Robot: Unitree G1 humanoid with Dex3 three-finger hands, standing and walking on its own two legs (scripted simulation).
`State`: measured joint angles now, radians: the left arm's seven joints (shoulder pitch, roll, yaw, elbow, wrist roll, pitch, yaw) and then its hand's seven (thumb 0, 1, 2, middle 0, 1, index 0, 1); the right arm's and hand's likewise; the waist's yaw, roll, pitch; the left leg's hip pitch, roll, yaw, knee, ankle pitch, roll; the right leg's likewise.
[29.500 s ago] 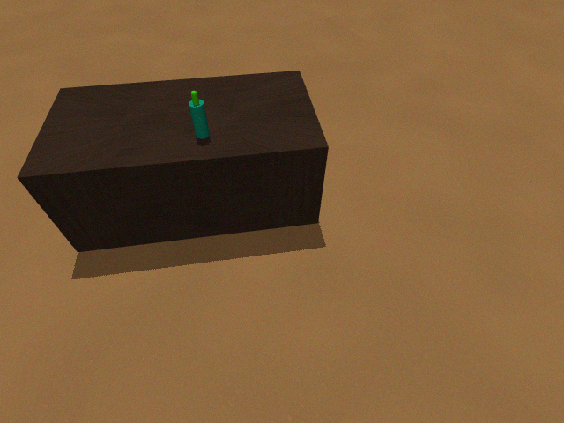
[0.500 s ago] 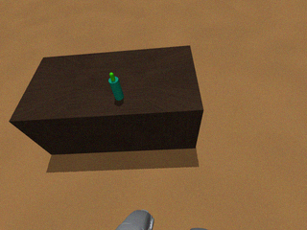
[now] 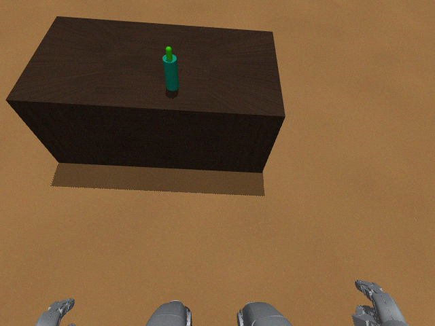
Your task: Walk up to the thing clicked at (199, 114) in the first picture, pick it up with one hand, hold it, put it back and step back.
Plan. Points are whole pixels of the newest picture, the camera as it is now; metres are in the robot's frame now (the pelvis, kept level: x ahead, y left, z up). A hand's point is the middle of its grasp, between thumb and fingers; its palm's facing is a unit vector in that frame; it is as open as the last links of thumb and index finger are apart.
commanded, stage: step back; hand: left
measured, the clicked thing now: (170, 68) +0.97 +0.20 -0.22
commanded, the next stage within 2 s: stand in 1.40 s
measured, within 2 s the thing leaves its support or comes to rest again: neither
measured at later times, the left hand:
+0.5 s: hand out of the picture -0.04 +0.27 -0.15, palm faces +0.06 -0.92 -0.38, open 7.3 cm
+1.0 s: hand out of the picture -0.12 +0.26 -0.15, palm faces +0.05 -0.93 -0.36, open 7.4 cm
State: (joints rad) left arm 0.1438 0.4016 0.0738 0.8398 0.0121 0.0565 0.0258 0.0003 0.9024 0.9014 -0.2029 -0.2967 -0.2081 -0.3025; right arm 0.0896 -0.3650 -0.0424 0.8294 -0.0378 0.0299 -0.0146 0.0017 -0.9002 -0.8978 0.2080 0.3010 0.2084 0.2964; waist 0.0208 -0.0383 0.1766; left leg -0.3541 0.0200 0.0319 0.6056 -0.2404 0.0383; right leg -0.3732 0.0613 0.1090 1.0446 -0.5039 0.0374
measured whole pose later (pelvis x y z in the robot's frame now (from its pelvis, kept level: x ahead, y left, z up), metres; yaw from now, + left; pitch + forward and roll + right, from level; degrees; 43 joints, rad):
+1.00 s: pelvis -0.16 -0.01 +0.00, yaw +2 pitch -2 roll +1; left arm 0.21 0.37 0.05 1.01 0.02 0.00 -0.01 0.00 0.90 0.90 -0.20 -0.30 -0.21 -0.30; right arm 0.18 -0.37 -0.06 1.00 -0.04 -0.02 0.01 0.00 -0.90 -0.90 0.20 0.30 0.20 0.30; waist 0.03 -0.02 0.06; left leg -0.26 -0.02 0.03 0.57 -0.27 0.02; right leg -0.22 -0.07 0.01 0.62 -0.37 0.02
